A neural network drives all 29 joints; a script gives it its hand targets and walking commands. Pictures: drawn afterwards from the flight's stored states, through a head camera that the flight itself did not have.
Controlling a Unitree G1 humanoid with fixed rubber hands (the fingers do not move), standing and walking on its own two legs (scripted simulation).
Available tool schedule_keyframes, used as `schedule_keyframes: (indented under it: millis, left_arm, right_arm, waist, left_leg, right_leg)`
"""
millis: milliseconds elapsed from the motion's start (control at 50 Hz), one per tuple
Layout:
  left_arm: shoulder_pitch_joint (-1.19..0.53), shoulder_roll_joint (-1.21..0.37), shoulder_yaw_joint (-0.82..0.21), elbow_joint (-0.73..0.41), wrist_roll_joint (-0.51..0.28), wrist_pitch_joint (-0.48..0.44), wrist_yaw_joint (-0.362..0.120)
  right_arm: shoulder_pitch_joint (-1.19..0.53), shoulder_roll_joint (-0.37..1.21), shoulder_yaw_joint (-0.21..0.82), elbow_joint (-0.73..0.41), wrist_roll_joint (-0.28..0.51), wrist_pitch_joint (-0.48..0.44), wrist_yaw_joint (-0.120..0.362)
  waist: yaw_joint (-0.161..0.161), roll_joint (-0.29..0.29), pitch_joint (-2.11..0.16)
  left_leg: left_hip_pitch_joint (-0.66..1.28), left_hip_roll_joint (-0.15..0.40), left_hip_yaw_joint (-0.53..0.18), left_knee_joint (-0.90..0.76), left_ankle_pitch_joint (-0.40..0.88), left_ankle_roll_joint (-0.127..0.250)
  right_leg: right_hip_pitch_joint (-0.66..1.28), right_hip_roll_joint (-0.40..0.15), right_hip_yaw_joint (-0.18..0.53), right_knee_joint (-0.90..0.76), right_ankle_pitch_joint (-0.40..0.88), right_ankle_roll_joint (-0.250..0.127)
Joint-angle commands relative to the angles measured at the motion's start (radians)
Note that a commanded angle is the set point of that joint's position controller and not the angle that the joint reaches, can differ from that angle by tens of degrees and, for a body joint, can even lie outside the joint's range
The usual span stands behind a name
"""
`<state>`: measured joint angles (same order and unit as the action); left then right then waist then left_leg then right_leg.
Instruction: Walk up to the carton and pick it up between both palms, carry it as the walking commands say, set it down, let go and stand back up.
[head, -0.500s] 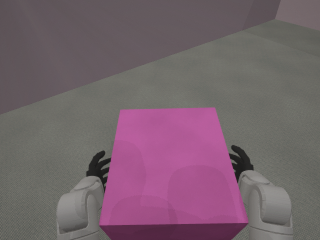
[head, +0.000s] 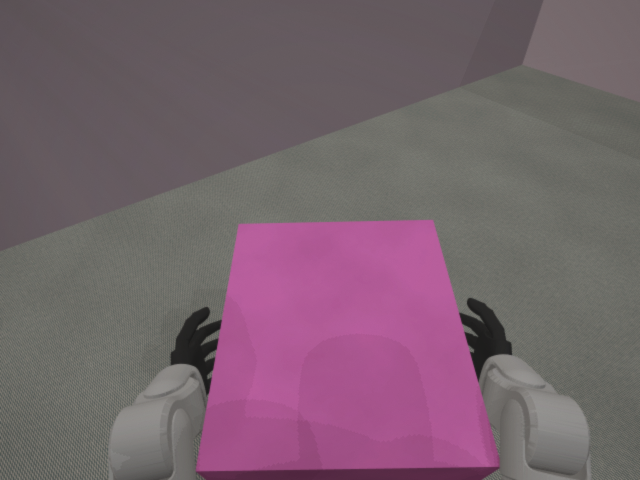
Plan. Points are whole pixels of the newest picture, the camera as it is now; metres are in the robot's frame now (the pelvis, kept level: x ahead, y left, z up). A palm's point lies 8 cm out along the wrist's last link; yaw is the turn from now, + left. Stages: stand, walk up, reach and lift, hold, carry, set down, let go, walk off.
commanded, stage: carry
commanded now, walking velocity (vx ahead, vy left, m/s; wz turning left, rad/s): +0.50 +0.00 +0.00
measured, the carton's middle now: (338, 367) +0.28 -0.01 +0.03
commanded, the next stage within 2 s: none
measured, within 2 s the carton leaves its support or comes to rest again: neither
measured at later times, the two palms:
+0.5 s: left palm (223, 189) +0.61 +0.18 +0.07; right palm (409, 182) +0.61 -0.15 +0.07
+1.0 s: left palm (238, 134) +0.78 +0.17 +0.09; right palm (397, 127) +0.79 -0.16 +0.09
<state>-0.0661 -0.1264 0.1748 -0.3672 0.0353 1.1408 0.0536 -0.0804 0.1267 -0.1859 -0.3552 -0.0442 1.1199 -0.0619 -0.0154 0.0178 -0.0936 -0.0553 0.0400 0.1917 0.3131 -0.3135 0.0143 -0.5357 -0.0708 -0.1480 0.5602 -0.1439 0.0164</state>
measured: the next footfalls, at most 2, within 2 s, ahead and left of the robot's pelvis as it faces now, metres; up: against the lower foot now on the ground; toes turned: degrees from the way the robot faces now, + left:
right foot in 0.08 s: +0.22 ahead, -0.12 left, +0.00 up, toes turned -8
left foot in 0.50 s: +0.53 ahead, +0.12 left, +0.00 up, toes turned -10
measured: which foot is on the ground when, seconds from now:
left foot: down 0.00-0.12, up 0.14-0.48, down 0.50-1.00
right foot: up 0.00-0.06, down 0.08-0.52, up 0.54-0.72, down 0.74-1.00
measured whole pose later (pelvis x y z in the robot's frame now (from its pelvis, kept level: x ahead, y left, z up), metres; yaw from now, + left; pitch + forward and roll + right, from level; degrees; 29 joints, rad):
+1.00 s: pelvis +0.53 +0.01 -0.01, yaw +0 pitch +3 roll +1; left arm -0.13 -0.13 0.19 -0.30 0.07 1.17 0.04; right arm -0.13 0.10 -0.18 -0.29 -0.07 1.15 -0.05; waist 0.01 -0.01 -0.17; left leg -0.27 0.04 0.17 0.54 -0.28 0.01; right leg -0.20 -0.04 -0.14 0.48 -0.33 -0.01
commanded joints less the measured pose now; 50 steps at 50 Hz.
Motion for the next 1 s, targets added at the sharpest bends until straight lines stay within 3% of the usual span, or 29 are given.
schedule_keyframes:
  millis: [0, 20, 40, 60, 80, 100, 120, 160, 180, 240, 260, 300, 340, 360, 400, 420, 440, 460, 480, 500, 520, 540, 560, 640, 680, 800, 820, 900, 980]
  left_arm:
    - [-0.507, -0.739, -0.781, -0.042, -0.277, 0.013, -0.209]
    - [-0.496, -0.727, -0.758, -0.015, -0.265, 0.02, -0.212]
    - [-0.49, -0.725, -0.757, 0.01, -0.264, 0.027, -0.214]
    - [-0.457, -0.732, -0.763, 0.041, -0.279, 0.031, -0.225]
    - [-0.504, -0.721, -0.751, 0.01, -0.277, 0.029, -0.221]
    - [-0.461, -0.73, -0.728, 0.062, -0.254, 0.039, -0.224]
    - [-0.469, -0.737, -0.699, 0.073, -0.238, 0.026, -0.223]
    - [-0.572, -0.802, -0.742, 0.017, -0.305, 0.017, -0.231]
    - [-0.62, -0.843, -0.777, -0.033, -0.347, 0.013, -0.237]
    - [-0.737, -0.862, -0.79, -0.169, -0.396, -0.011, -0.238]
    - [-0.684, -0.831, -0.778, -0.179, -0.391, -0.012, -0.237]
    - [-0.646, -0.805, -0.776, -0.202, -0.383, -0.009, -0.238]
    - [-0.581, -0.783, -0.778, -0.191, -0.373, -0.002, -0.244]
    - [-0.469, -0.759, -0.752, -0.144, -0.35, 0.003, -0.248]
    - [-0.52, -0.756, -0.771, -0.141, -0.358, 0.01, -0.244]
    - [-0.514, -0.751, -0.787, -0.158, -0.356, 0.015, -0.237]
    - [-0.452, -0.741, -0.76, -0.133, -0.325, 0.021, -0.234]
    - [-0.412, -0.719, -0.753, -0.099, -0.306, 0.033, -0.231]
    - [-0.391, -0.685, -0.748, -0.069, -0.282, 0.035, -0.231]
    - [-0.445, -0.715, -0.753, -0.097, -0.303, 0.026, -0.234]
    - [-0.401, -0.707, -0.736, 0.004, -0.277, 0.026, -0.237]
    - [-0.472, -0.732, -0.761, -0.013, -0.279, 0.026, -0.241]
    - [-0.498, -0.749, -0.757, -0.005, -0.287, 0.023, -0.236]
    - [-0.703, -0.838, -0.833, -0.218, -0.339, -0.024, -0.218]
    - [-0.65, -0.808, -0.826, -0.213, -0.334, -0.026, -0.214]
    - [-0.507, -0.779, -0.793, -0.143, -0.291, -0.001, -0.221]
    - [-0.559, -0.782, -0.801, -0.129, -0.316, 0.005, -0.225]
    - [-0.506, -0.737, -0.752, -0.029, -0.292, 0.03, -0.241]
    - [-0.519, -0.728, -0.729, 0.048, -0.271, 0.048, -0.239]
  right_arm:
    - [-0.48, 0.737, 0.76, -0.06, 0.304, 0.031, 0.249]
    - [-0.512, 0.732, 0.769, -0.068, 0.306, 0.041, 0.249]
    - [-0.472, 0.71, 0.744, -0.02, 0.291, 0.048, 0.247]
    - [-0.517, 0.691, 0.763, -0.075, 0.303, 0.041, 0.245]
    - [-0.535, 0.716, 0.763, -0.054, 0.312, 0.053, 0.243]
    - [-0.484, 0.717, 0.768, 0.018, 0.289, 0.06, 0.247]
    - [-0.518, 0.758, 0.787, 0.02, 0.311, 0.057, 0.251]
    - [-0.515, 0.79, 0.749, 0.044, 0.309, 0.036, 0.248]
    - [-0.584, 0.803, 0.754, -0.046, 0.326, 0.02, 0.248]
    - [-0.653, 0.869, 0.761, -0.099, 0.336, 0.003, 0.238]
    - [-0.608, 0.89, 0.78, -0.09, 0.337, 0.003, 0.226]
    - [-0.532, 0.87, 0.771, -0.1, 0.319, 0.001, 0.205]
    - [-0.471, 0.82, 0.77, -0.145, 0.292, 0.001, 0.197]
    - [-0.468, 0.803, 0.792, -0.182, 0.289, 0.002, 0.184]
    - [-0.492, 0.795, 0.787, -0.191, 0.282, 0.007, 0.183]
    - [-0.438, 0.794, 0.771, -0.151, 0.285, 0.02, 0.196]
    - [-0.461, 0.768, 0.786, -0.17, 0.296, 0.024, 0.199]
    - [-0.417, 0.731, 0.77, -0.123, 0.278, 0.032, 0.203]
    - [-0.345, 0.714, 0.751, -0.038, 0.266, 0.04, 0.214]
    - [-0.354, 0.752, 0.754, -0.035, 0.279, 0.037, 0.221]
    - [-0.35, 0.735, 0.728, 0.006, 0.255, 0.044, 0.224]
    - [-0.412, 0.719, 0.722, -0.008, 0.266, 0.044, 0.234]
    - [-0.438, 0.729, 0.716, 0.011, 0.288, 0.04, 0.241]
    - [-0.563, 0.829, 0.764, -0.133, 0.349, -0.014, 0.263]
    - [-0.512, 0.844, 0.774, -0.108, 0.348, -0.012, 0.257]
    - [-0.525, 0.787, 0.784, -0.177, 0.32, 0.006, 0.239]
    - [-0.518, 0.797, 0.78, -0.136, 0.317, 0.015, 0.232]
    - [-0.48, 0.737, 0.759, -0.041, 0.28, 0.051, 0.223]
    - [-0.46, 0.712, 0.717, 0.058, 0.272, 0.061, 0.223]
  waist:
    - [0.001, 0.13, -0.153]
    - [0.006, 0.048, -0.205]
    - [0.021, 0.061, -0.228]
    - [0.048, -0.045, -0.29]
    - [0.057, -0.251, -0.364]
    - [0.048, -0.301, -0.252]
    - [0.048, -0.299, -0.31]
    - [0.039, -0.093, -0.258]
    - [0.039, -0.053, -0.244]
    - [0.042, -0.152, -0.262]
    - [0.036, -0.209, -0.251]
    - [0.029, -0.189, -0.285]
    - [0.027, -0.187, -0.299]
    - [0.026, -0.253, -0.3]
    - [0.036, -0.203, -0.224]
    - [0.028, -0.14, -0.281]
    - [0.013, -0.129, -0.342]
    - [-0.005, -0.002, -0.361]
    - [-0.01, 0.226, -0.414]
    - [0.003, 0.176, -0.458]
    - [0.007, 0.101, -0.365]
    - [0.01, 0.122, -0.353]
    - [-0.005, 0.083, -0.36]
    - [0.016, 0.216, -0.373]
    - [0.017, 0.099, -0.387]
    - [0.012, -0.029, -0.367]
    - [0.011, -0.057, -0.373]
    - [0.005, -0.179, -0.273]
    - [0.002, -0.074, -0.25]
  left_leg:
    - [0.061, 0.192, -0.071, -0.018, 0.38, 0.051]
    - [0.046, 0.158, -0.021, 0.098, 0.501, 0.042]
    - [-0.072, 0.136, 0.022, 0.225, 0.497, 0.004]
    - [-0.28, 0.09, 0.029, 0.42, 0.441, -0.025]
    - [-0.482, 0.008, 0.029, 0.735, 0.162, -0.046]
    - [-0.712, -0.053, -0.047, 0.814, -0.241, -0.036]
    - [-0.777, -0.021, -0.118, 0.864, -0.244, -0.017]
    - [-0.699, 0.064, -0.169, 0.815, -0.164, -0.011]
    - [-0.675, 0.058, -0.157, 0.708, -0.104, -0.017]
    - [-0.574, 0.033, -0.1, 0.518, 0.064, -0.02]
    - [-0.56, 0.034, -0.089, 0.506, 0.111, -0.017]
    - [-0.538, 0.006, -0.034, 0.437, 0.143, -0.023]
    - [-0.453, -0.019, 0.002, 0.319, 0.212, -0.006]
    - [-0.421, -0.03, 0.031, 0.289, 0.254, -0.002]
    - [-0.387, -0.074, 0.094, 0.187, 0.374, -0.014]
    - [-0.233, -0.091, 0.086, 0.095, 0.442, -0.011]
    - [-0.065, -0.051, 0.055, 0.059, 0.582, 0.027]
    - [0.197, 0.114, -0.118, 0.132, 0.935, 0.095]
    - [0.373, 0.358, -0.419, 0.139, 1.294, 0.199]
    - [0.378, 0.422, -0.511, 0.127, 1.334, 0.248]
    - [0.208, 0.388, -0.459, 0.099, 1.228, 0.192]
    - [0.253, 0.331, -0.367, 0.117, 1.106, 0.136]
    - [0.262, 0.314, -0.301, 0.07, 0.927, 0.131]
    - [0.031, 0.229, -0.211, 0.009, 0.61, 0.076]
    - [0.024, 0.196, -0.15, 0.019, 0.429, 0.063]
    - [-0.018, 0.124, -0.123, 0.112, 0.336, 0.027]
    - [0.006, 0.15, -0.145, 0.124, 0.44, 0.023]
    - [-0.113, 0.115, -0.078, 0.253, 0.538, -0.003]
    - [-0.172, 0.077, -0.061, 0.212, 0.463, -0.012]
  right_leg:
    - [0.147, 0.047, -0.101, -0.113, 0.055, -0.016]
    - [0.27, 0.062, -0.099, -0.155, 0.064, -0.034]
    - [0.429, 0.045, -0.049, -0.143, 0.036, -0.06]
    - [0.679, -0.048, 0.1, -0.141, 0.048, -0.13]
    - [0.851, -0.26, 0.453, -0.214, 0.111, -0.217]
    - [0.943, -0.323, 0.612, -0.253, 0.379, -0.292]
    - [0.949, -0.374, 0.641, -0.226, 0.453, -0.336]
    - [0.772, -0.302, 0.382, -0.259, 0.347, -0.229]
    - [0.739, -0.255, 0.306, -0.284, 0.273, -0.176]
    - [0.602, -0.231, 0.192, -0.39, 0.059, -0.137]
    - [0.621, -0.219, 0.161, -0.385, 0.194, -0.13]
    - [0.682, -0.19, 0.073, -0.322, 0.419, -0.115]
    - [0.648, -0.165, 0.002, -0.286, 0.453, -0.095]
    - [0.659, -0.15, -0.026, -0.253, 0.546, -0.086]
    - [0.631, -0.124, -0.043, -0.179, 0.725, -0.076]
    - [0.593, -0.096, -0.053, -0.085, 0.656, -0.057]
    - [0.506, -0.062, -0.066, 0.045, 0.523, -0.012]
    - [0.266, -0.019, -0.059, 0.208, 0.292, 0.036]
    - [0.07, 0.069, -0.028, 0.398, -0.228, 0.067]
    - [0.08, 0.084, 0.07, 0.48, -0.467, 0.054]
    - [0.137, 0.067, 0.095, 0.424, -0.473, 0.034]
    - [0.083, 0.041, 0.1, 0.327, -0.44, 0.026]
    - [0.06, 0.033, 0.085, 0.228, -0.435, 0.035]
    - [0.317, 0.051, 0.02, -0.064, -0.246, 0.028]
    - [0.389, 0.024, 0.018, -0.187, -0.065, 0.018]
    - [0.39, -0.115, 0.118, -0.145, 0.155, -0.022]
    - [0.396, -0.108, 0.103, -0.114, 0.195, -0.03]
    - [0.436, -0.108, 0.103, -0.092, 0.637, -0.003]
    - [0.495, -0.128, 0.091, -0.043, 0.801, -0.04]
